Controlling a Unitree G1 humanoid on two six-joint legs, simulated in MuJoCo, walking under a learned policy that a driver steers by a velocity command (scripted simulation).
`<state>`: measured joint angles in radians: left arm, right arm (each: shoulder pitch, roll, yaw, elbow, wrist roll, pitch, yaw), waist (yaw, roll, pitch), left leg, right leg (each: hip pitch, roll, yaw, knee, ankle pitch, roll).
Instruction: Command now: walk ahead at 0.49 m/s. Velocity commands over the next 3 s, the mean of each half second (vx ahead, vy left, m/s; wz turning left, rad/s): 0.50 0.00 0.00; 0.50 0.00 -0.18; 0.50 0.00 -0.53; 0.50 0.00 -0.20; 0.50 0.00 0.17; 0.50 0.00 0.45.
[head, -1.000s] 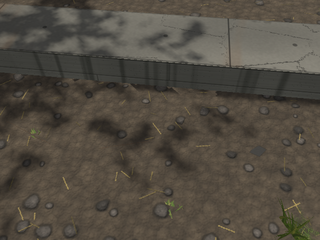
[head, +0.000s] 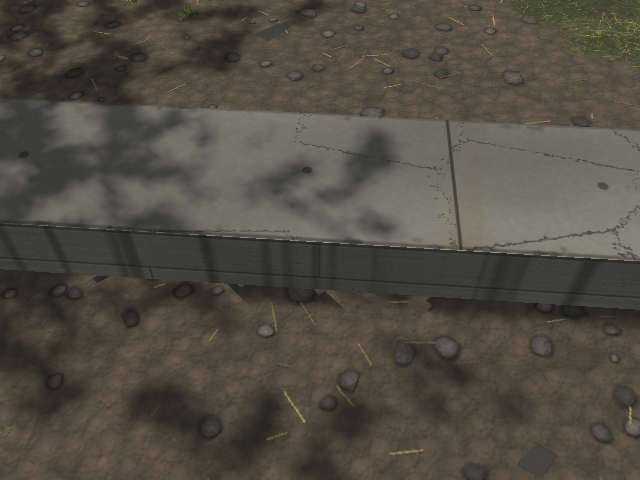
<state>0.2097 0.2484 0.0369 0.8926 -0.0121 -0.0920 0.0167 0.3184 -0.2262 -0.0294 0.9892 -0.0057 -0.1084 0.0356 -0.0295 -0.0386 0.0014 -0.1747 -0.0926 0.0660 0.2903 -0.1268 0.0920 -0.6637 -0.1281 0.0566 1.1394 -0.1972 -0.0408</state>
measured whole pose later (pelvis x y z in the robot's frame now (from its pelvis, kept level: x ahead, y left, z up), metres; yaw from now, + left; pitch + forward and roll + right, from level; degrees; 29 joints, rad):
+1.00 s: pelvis +0.53 -0.03 +0.00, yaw -6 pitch +0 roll +0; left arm 0.29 0.24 0.06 0.99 0.03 -0.05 -0.02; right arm 0.24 -0.22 -0.04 0.92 -0.02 -0.10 0.00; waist 0.01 -0.04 0.04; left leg -0.20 0.00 0.17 0.36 -0.18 0.07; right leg -0.47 -0.05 0.00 1.08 -0.27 -0.08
